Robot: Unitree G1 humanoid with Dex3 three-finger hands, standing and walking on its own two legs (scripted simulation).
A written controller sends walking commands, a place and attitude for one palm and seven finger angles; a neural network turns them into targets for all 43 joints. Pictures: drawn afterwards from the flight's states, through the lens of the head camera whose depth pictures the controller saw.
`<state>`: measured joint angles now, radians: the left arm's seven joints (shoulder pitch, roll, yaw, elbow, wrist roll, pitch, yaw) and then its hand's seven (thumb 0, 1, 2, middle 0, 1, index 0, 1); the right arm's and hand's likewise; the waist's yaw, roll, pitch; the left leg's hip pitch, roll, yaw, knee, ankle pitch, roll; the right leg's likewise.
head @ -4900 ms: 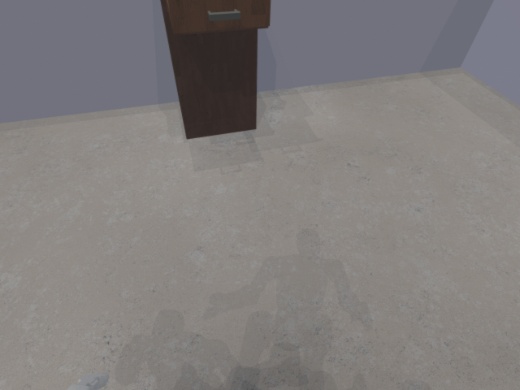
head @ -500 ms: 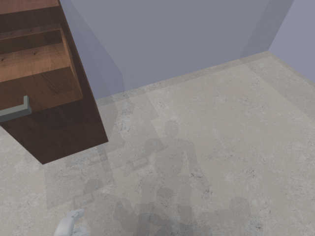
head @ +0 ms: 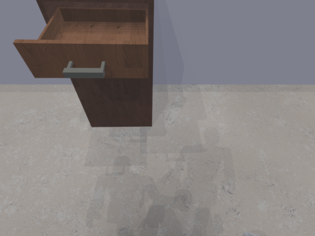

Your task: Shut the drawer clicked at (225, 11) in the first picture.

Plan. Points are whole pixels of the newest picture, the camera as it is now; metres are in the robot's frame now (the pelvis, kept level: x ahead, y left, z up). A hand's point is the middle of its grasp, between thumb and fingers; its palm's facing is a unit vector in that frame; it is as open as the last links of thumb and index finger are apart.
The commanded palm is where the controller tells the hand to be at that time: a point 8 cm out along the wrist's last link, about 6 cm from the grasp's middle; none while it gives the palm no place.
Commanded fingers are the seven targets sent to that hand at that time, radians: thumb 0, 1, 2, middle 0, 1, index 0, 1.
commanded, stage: take the last steps up to it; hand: left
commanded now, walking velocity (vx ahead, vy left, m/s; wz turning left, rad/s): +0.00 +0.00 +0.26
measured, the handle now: (85, 68) +0.58 +0.30 +0.06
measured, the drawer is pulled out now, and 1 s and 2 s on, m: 0.29 0.29 0.29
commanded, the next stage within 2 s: come to a stop and stand still in 1.12 s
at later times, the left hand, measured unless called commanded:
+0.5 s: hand out of the picture +0.10 +0.18 -0.15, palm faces +0.10 -0.97 -0.22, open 7.3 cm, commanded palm none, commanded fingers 0.00 0.90 0.90 -0.20 -0.30 -0.20 -0.30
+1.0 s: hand out of the picture +0.09 +0.24 -0.18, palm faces +0.17 -0.98 -0.13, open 7.3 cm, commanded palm none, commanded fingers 0.00 0.90 0.90 -0.20 -0.30 -0.20 -0.30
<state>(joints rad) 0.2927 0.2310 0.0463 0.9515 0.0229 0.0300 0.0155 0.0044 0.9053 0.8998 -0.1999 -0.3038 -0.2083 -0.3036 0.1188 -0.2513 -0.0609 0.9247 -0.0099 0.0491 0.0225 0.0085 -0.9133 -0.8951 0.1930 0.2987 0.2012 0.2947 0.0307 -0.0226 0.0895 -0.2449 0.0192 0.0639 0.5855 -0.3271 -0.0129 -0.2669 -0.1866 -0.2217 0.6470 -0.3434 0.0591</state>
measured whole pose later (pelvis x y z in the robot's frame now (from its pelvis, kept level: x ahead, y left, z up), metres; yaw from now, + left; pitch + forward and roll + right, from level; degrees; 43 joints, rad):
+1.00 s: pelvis +0.19 +0.09 +0.00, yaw +4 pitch -2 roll -1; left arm 0.42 0.14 0.04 1.16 0.02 -0.01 0.01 0.01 0.91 0.90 -0.20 -0.30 -0.20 -0.30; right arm 0.17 -0.15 -0.04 1.02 -0.02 -0.06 0.00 0.00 -0.92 -0.89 0.19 0.30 0.20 0.29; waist 0.04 -0.03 0.07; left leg -0.32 0.05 0.16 0.62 -0.27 0.06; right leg -0.27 -0.10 -0.06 1.03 -0.49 0.01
